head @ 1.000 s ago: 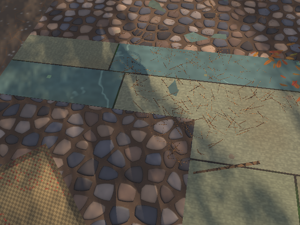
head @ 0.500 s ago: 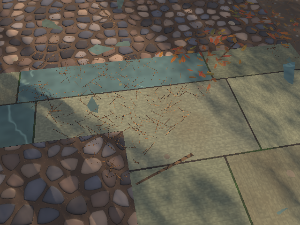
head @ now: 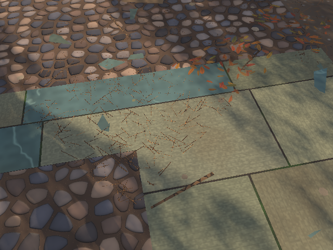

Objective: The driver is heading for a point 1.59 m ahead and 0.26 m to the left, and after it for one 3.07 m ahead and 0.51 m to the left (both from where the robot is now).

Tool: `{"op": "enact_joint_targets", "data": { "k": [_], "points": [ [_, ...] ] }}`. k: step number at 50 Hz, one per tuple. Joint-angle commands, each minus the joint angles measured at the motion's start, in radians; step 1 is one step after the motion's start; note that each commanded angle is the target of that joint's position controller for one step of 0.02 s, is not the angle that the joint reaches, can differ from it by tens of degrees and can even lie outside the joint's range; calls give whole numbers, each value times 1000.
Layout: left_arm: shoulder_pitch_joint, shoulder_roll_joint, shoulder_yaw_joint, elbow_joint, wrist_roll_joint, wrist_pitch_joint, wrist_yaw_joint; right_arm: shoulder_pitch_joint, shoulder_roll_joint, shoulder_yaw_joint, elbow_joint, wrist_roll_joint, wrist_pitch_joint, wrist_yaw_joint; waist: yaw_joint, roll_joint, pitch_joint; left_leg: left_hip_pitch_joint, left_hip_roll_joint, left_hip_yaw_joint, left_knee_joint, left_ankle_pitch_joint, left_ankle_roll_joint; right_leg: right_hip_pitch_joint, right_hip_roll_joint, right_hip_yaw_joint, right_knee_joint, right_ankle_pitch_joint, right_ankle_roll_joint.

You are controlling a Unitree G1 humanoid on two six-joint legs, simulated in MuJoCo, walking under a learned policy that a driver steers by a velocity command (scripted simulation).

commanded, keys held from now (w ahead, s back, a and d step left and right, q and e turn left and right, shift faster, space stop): q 0.54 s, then no key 0.14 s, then e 0.32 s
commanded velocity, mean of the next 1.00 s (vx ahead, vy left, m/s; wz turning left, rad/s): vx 0.00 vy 0.00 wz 0.30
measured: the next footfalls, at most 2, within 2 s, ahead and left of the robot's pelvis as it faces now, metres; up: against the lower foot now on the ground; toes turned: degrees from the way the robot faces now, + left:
left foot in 0.14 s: -0.01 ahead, +0.11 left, +0.00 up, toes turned +7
right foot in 0.70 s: +0.07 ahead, -0.07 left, +0.00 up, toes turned +27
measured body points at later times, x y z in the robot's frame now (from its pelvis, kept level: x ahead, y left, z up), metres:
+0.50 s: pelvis -0.03 +0.03 +0.01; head +0.00 +0.06 +0.45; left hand +0.01 +0.34 -0.12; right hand +0.15 -0.22 -0.10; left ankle -0.05 +0.10 -0.74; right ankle +0.03 -0.11 -0.69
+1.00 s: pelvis -0.02 -0.01 +0.01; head +0.02 -0.01 +0.45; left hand -0.02 +0.28 -0.11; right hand +0.18 -0.23 -0.12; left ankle -0.10 +0.10 -0.70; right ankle +0.03 -0.08 -0.74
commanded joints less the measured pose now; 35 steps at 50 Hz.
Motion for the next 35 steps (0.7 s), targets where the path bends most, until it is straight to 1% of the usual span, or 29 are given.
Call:
{"op": "enact_joint_targets", "data": {
  "k": [1, 4, 5, 6, 7, 8, 9, 10, 11, 12, 13, 14, 16, 17, 20, 25, 27, 31, 32, 33, 34, 35],
  "points": [
    [34, 178, 56, -30, 5, -7, 4, -27, -70, -15, -77, 4, -15, 2, 43, -124, -68, -76, 6, 24, -26, -27, 15, 112, -323, 218, -88, 478, -167],
    [15, 193, 65, -27, 5, -4, 0, -15, -62, -15, -88, 9, -20, 9, 28, -135, -97, -2, -4, 50, -133, 11, 39, 90, -326, 186, -44, 479, -143],
    [1, 200, 69, -28, 2, -1, -1, 2, -56, -14, -86, 9, -24, 11, 9, -130, -103, 51, -13, 63, -220, 75, 51, 63, -314, 158, -11, 441, -117],
    [-3, 207, 73, -24, 0, 2, -2, 19, -60, -14, -86, 6, -33, 11, -13, -110, -102, 126, -15, 47, -358, 202, 67, 6, -293, 120, 40, 346, -68],
    [17, 188, 72, -24, 1, 4, -6, 26, -123, -27, -91, -10, -44, 6, -14, 21, -89, 199, 71, -127, -513, 263, 100, -107, -225, 51, 187, 163, 8],
    [10, 109, 53, -78, 3, 9, -9, 28, -273, -61, -115, -14, -54, 2, 11, 266, -66, 272, 359, -524, -541, 642, 215, -368, -28, -40, 401, -307, 95],
    [-72, 133, 52, -91, 10, 21, 6, 103, -276, -71, -90, -13, -50, -2, -59, 184, -57, 207, 392, -519, -527, 753, 332, -389, -3, 96, 565, -398, 94],
    [-47, 144, 56, -80, -2, 26, 3, 63, -226, -60, -92, -5, -47, -7, -14, 97, -36, 187, 330, -428, -520, 705, 331, -392, -30, 139, 632, -318, 95],
    [-24, 156, 60, -62, -11, 22, -2, -20, -184, -49, -108, 3, -41, -12, 21, 61, -8, 165, 255, -352, -526, 623, 286, -390, -44, 153, 626, -225, 95],
    [-10, 174, 66, -54, -4, 17, -6, -77, -163, -42, -125, 6, -36, -15, 42, 71, -8, 182, 204, -317, -524, 604, 248, -399, -45, 152, 614, -172, 98],
    [10, 183, 70, -44, 9, 16, -12, -89, -150, -39, -133, 9, -36, -17, 40, 85, -32, 204, 175, -292, -513, 661, 241, -391, -40, 144, 629, -138, 108],
    [23, 180, 70, -40, 11, 17, -18, -75, -148, -38, -134, 10, -37, -14, 36, 74, -63, 224, 165, -285, -502, 702, 241, -382, -32, 141, 643, -123, 117],
    [19, 166, 67, -48, 3, 19, -22, -40, -167, -45, -125, 10, -42, -10, 25, 54, -79, 251, 163, -296, -493, 710, 242, -393, -33, 145, 624, -111, 129],
    [9, 161, 65, -55, 1, 21, -21, -27, -174, -48, -121, 9, -44, -10, 18, 59, -73, 259, 160, -309, -492, 690, 242, -404, -34, 148, 598, -111, 134],
    [-17, 166, 65, -71, 0, 25, -14, 0, -185, -52, -119, 2, -42, -12, -3, 92, -60, 262, 156, -360, -491, 615, 246, -417, -31, 155, 515, -123, 140],
    [-43, 169, 61, -97, -5, 17, -8, 2, -209, -62, -131, -9, -40, -11, -14, 94, -72, 223, 153, -448, -468, 583, 256, -368, -12, 171, 416, -145, 130],
    [-45, 170, 58, -106, -9, 11, -6, -12, -214, -65, -137, -11, -38, -8, -11, 96, -82, 197, 147, -477, -453, 607, 253, -324, 0, 176, 377, -148, 120],
    [3, 168, 50, -105, -19, -1, 1, -55, -197, -58, -140, -15, -35, -6, 7, 112, -109, 150, 134, -492, -416, 710, 219, -171, 15, 162, 246, -154, 89],
    [26, 164, 48, -102, -21, -4, 2, -69, -193, -56, -138, -13, -34, -7, 20, 113, -111, 131, 124, -496, -405, 713, 202, -114, 18, 158, 174, -132, 80],
    [62, 154, 45, -92, -19, -9, 5, -90, -186, -52, -137, -7, -31, -10, 47, 102, -109, 100, 102, -491, -386, 669, 172, -36, 18, 153, 48, -54, 71],
    [89, 152, 43, -84, -11, -17, 11, -100, -169, -44, -136, 3, -32, -14, 66, 75, -102, 44, 67, -474, -359, 549, 125, 61, -9, 171, -110, 57, 59],
    [68, 196, 44, -92, 7, -25, 19, -52, -102, -23, -133, 2, -36, -15, 32, -87, -118, -15, -9, -371, -245, 309, 68, 125, -186, 365, -225, 44, 27]
  ]
}}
